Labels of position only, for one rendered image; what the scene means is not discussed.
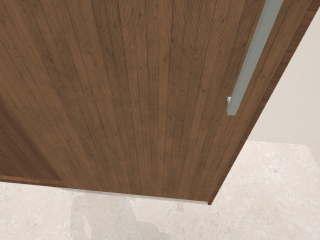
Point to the wardrobe door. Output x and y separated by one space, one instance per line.
19 156
130 96

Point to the handle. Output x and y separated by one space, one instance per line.
262 31

